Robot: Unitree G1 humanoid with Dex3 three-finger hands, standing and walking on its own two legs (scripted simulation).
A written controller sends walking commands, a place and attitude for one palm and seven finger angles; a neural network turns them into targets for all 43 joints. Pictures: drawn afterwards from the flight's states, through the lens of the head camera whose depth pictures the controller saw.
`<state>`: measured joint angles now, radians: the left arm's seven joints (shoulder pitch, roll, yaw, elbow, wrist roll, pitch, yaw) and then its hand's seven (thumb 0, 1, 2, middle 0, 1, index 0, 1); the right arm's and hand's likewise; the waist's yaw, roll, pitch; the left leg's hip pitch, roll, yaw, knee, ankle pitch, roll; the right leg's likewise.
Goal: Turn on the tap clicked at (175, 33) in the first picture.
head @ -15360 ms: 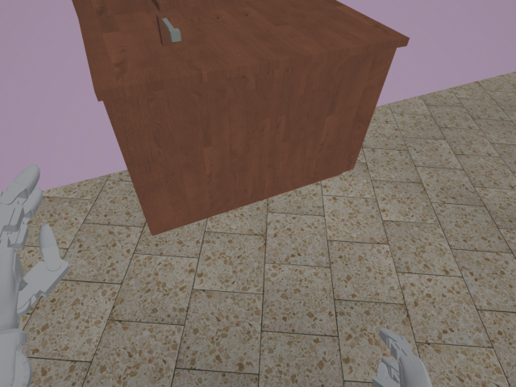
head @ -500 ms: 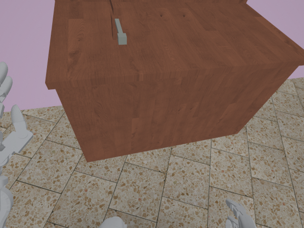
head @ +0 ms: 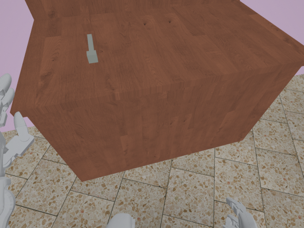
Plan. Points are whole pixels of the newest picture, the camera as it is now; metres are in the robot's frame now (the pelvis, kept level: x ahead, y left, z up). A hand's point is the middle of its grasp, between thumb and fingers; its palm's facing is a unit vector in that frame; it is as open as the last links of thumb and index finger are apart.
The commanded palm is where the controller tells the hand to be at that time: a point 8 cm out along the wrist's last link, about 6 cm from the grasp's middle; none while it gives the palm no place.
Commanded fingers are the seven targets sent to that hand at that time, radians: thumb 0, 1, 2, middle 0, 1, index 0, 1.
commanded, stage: shuffle to correct the standing spot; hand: left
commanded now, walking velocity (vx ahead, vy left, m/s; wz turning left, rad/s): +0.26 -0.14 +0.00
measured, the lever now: (92, 56) +0.55 +0.25 +0.13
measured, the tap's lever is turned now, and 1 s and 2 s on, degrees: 0 0 0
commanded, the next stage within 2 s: come to a stop and stand still in 0.88 s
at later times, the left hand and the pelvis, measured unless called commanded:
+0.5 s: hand (95, 100) +0.33 +0.17 +0.18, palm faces +0.39 -0.80 -0.47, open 7.4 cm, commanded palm +0.28 +0.20 +0.20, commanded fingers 0.00 0.90 0.90 -0.20 -0.30 -0.20 -0.30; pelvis +0.11 -0.08 +0.00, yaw -1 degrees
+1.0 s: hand (129, 75) +0.40 +0.11 +0.19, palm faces +0.45 -0.82 -0.36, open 7.5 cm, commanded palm +0.35 +0.14 +0.20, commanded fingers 0.00 0.90 0.90 -0.20 -0.30 -0.20 -0.30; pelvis +0.19 -0.14 +0.01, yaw +0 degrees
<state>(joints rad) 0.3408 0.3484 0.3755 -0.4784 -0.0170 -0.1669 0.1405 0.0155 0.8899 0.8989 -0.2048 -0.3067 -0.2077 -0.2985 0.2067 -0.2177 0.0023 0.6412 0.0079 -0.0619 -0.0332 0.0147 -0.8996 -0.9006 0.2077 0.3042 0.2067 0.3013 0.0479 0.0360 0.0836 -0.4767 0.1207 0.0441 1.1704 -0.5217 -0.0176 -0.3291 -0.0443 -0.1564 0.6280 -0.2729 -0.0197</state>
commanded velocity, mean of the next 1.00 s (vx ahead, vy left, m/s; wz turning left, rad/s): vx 0.19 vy -0.08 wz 0.00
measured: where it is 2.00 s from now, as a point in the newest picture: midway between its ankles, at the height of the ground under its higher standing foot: (180, 225)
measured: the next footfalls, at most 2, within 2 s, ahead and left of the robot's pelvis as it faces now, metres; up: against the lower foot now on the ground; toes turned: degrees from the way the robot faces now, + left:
left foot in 0.14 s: +0.12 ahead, +0.10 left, +0.00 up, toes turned +9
right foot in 0.48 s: +0.22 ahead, -0.20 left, +0.00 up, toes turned -9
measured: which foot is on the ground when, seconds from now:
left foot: up 0.00-0.12, down 0.14-0.48, up 0.50-0.74, down 0.76-1.00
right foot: down 0.00-0.14, up 0.16-0.46, down 0.48-0.76, up 0.78-1.00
